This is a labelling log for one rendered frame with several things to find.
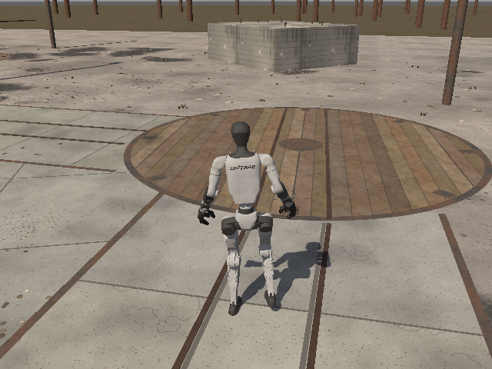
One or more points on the robot left upper arm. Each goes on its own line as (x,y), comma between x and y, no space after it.
(215,174)

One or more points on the right robot foot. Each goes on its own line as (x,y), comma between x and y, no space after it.
(270,300)

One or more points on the right robot hand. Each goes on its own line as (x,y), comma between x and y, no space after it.
(292,209)

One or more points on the robot left forearm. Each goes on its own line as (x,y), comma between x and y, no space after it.
(206,202)

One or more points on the robot right forearm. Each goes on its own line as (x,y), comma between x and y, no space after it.
(285,198)

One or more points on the right robot shin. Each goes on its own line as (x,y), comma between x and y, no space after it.
(268,269)

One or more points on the robot right upper arm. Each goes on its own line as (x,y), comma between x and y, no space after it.
(267,161)

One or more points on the left robot hand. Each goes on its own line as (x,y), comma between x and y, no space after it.
(202,215)

